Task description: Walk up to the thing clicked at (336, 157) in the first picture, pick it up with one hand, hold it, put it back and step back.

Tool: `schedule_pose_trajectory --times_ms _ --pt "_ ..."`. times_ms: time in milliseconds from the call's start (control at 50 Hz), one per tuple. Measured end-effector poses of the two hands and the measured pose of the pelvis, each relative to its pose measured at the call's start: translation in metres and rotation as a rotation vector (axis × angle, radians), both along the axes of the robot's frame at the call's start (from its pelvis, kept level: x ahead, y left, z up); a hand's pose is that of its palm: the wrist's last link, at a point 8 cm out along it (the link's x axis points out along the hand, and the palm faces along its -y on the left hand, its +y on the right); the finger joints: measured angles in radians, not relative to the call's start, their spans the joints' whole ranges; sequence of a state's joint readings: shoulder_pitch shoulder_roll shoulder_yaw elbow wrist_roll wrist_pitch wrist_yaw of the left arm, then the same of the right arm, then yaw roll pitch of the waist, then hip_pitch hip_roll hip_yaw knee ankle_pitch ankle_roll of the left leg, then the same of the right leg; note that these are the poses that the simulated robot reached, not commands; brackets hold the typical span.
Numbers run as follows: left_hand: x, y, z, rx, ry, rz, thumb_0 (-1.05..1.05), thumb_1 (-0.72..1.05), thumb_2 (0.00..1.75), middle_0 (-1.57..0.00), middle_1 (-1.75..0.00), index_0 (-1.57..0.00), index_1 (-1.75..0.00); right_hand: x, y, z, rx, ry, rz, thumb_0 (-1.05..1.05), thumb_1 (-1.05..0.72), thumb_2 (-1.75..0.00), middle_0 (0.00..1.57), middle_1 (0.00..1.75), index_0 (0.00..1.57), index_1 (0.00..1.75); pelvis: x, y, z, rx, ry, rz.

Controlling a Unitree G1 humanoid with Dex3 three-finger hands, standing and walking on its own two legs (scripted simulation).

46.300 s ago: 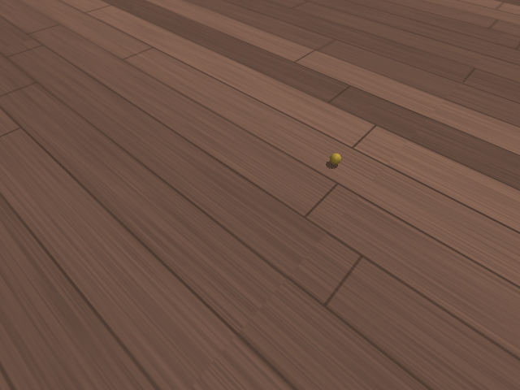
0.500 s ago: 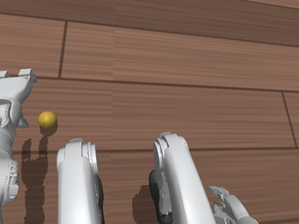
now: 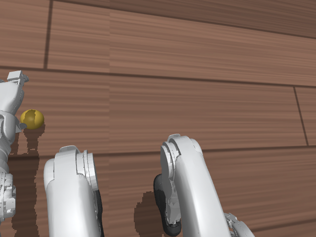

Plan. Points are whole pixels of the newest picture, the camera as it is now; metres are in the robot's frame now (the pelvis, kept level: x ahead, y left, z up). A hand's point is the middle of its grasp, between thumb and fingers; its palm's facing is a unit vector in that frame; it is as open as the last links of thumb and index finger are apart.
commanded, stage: home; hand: left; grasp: from above
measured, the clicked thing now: (32, 119) +0.44 +0.32 -0.29
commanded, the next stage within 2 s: none
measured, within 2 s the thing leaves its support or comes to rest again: neither
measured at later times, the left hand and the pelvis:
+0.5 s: hand out of the picture +0.28 +0.27 +0.07, palm faces -0.12 -0.81 -0.57, open 7.6 cm; pelvis +0.01 +0.00 +0.18, yaw +6 degrees
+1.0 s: hand out of the picture +0.24 +0.23 +0.30, palm faces +0.23 -0.95 -0.21, open 7.4 cm; pelvis +0.08 +0.01 +0.36, yaw +10 degrees
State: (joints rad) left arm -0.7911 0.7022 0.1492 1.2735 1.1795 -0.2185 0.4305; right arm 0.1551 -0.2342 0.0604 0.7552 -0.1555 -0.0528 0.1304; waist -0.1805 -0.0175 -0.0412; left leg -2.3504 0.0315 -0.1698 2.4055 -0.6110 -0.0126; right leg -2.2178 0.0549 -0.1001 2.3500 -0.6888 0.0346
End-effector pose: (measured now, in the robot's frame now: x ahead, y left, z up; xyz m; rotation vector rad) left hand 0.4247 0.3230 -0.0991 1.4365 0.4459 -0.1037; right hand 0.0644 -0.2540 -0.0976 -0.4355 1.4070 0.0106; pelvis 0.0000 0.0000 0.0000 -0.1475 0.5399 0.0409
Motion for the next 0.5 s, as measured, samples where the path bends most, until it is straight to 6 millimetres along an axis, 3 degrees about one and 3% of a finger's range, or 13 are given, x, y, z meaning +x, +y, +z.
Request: schedule_pose_trajectory --times_ms 80,160,340,500 --pt "-0.010 0.003 0.030 -0.050 -0.006 0.104 0.00 -0.08 0.92 -0.24 -0.68 -0.22 -0.69 0.017 0.011 0.007 0.058 -0.052 -0.037 0.00 -0.89 -0.90 0.20 0.30 0.20 0.30 0.003 0.000 0.019 0.008 0.030 0.009" --pt "-0.032 0.004 0.071 -0.142 0.013 0.197 0.00 0.13 0.93 -0.24 -0.60 -0.23 -0.61 0.040 0.017 0.030 0.100 -0.115 -0.064 0.01 -0.90 -0.90 0.20 0.30 0.20 0.30 0.005 0.000 0.051 0.015 0.046 0.021" --pt "-0.102 -0.006 0.153 -0.463 0.079 0.333 0.00 0.65 0.94 -0.23 -0.42 -0.22 -0.43 0.107 0.013 0.116 0.082 -0.308 -0.016 0.01 -0.90 -0.90 0.20 0.30 0.20 0.30 0.007 0.001 0.127 0.033 0.022 0.043" --pt "-0.155 -0.015 0.213 -0.683 0.051 0.499 0.01 0.84 0.91 -0.22 -0.33 -0.21 -0.33 0.165 0.022 0.194 0.072 -0.507 0.040 0.01 -0.91 -0.90 0.20 0.30 0.20 0.30 0.011 0.001 0.183 0.044 -0.029 0.071"
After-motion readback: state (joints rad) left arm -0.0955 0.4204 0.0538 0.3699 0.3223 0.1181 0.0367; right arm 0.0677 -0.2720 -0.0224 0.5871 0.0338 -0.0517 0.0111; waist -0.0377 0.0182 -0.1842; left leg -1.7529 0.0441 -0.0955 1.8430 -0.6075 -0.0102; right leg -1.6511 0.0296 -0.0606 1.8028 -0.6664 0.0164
